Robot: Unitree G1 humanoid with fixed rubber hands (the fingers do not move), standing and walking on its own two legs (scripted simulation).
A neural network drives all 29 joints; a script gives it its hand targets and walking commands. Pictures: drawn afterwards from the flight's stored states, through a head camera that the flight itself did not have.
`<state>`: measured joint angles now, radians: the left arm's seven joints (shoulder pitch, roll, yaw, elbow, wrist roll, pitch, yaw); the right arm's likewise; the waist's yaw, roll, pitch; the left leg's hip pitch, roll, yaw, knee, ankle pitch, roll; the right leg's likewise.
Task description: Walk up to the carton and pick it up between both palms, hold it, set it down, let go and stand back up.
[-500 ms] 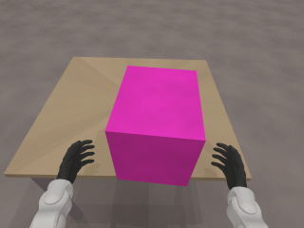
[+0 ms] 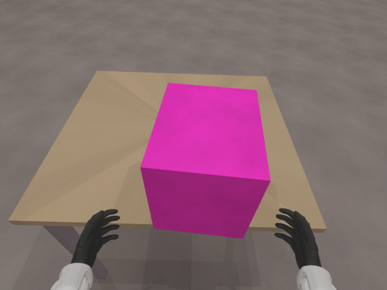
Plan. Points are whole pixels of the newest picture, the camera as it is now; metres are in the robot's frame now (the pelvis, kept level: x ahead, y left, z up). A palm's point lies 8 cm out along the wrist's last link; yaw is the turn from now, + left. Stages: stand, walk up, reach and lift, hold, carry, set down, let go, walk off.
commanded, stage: set down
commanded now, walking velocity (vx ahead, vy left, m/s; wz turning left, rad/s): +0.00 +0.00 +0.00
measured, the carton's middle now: (204, 159) +0.41 +0.00 +0.03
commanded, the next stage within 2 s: let go in 0.96 s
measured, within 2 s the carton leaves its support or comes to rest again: neither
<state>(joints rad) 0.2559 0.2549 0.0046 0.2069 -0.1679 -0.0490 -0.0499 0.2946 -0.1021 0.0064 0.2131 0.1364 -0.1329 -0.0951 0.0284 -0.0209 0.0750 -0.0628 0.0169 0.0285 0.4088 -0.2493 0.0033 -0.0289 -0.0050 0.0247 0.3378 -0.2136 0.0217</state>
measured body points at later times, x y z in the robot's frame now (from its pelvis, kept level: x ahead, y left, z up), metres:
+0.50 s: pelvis +0.01 -0.01 +0.00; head +0.00 -0.01 +0.45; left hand +0.19 +0.22 -0.05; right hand +0.19 -0.22 -0.05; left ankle -0.01 +0.11 -0.74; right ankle -0.01 -0.14 -0.74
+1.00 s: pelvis +0.00 -0.02 +0.00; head +0.00 -0.01 +0.45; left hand +0.18 +0.21 -0.08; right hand +0.17 -0.24 -0.07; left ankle -0.01 +0.11 -0.74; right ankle -0.01 -0.14 -0.74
